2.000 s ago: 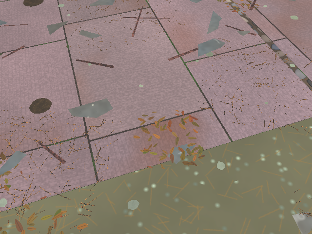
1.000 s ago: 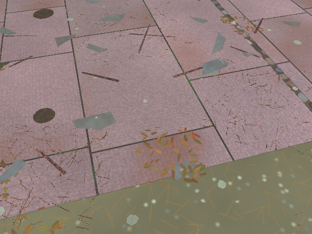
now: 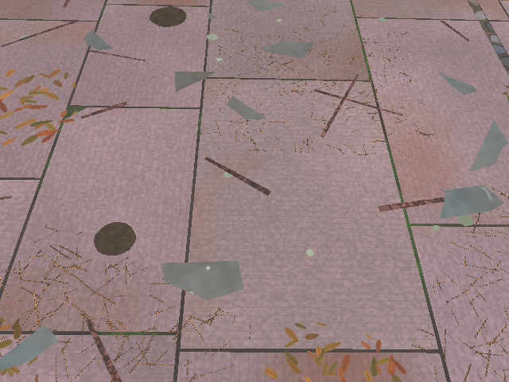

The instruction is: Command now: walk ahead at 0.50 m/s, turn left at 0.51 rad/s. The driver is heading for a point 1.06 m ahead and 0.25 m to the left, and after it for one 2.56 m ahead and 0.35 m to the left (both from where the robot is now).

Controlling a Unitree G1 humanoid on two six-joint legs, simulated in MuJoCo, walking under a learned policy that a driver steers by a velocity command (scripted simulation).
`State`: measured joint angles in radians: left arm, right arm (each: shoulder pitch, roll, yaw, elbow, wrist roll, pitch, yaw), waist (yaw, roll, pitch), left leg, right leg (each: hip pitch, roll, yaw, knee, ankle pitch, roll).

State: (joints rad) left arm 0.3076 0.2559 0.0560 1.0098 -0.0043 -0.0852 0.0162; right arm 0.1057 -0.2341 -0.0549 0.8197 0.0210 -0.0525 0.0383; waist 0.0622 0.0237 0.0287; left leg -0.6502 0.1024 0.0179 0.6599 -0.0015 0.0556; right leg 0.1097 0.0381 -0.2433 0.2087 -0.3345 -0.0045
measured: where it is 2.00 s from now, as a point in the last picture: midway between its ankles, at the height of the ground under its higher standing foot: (166, 180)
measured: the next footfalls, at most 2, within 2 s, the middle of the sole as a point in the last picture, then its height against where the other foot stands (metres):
left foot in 0.08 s outside the picture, level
right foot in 0.58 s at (284, 354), level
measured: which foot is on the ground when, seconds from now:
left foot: up 0.00-0.06, down 0.08-0.58, up 0.60-1.00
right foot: down 0.00-0.08, up 0.10-0.56, down 0.58-1.00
